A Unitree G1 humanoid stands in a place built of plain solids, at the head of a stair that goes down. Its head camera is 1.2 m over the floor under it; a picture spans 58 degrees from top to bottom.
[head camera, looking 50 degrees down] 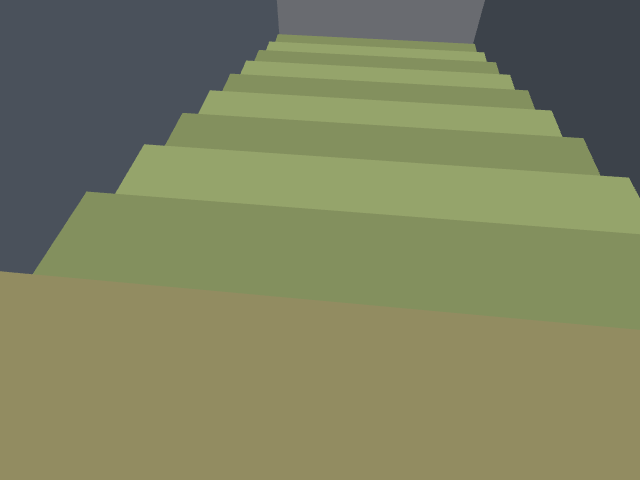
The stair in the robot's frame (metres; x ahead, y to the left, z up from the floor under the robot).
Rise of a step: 0.17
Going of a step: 0.57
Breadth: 2.66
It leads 6 degrees to the right of straight ahead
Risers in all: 10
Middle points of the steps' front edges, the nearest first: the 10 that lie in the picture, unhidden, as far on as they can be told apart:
0.73 -0.19 0.00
1.30 -0.25 -0.17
1.87 -0.32 -0.34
2.44 -0.38 -0.51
3.01 -0.44 -0.68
3.58 -0.50 -0.85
4.14 -0.56 -1.03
4.71 -0.62 -1.20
5.28 -0.68 -1.37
5.85 -0.74 -1.54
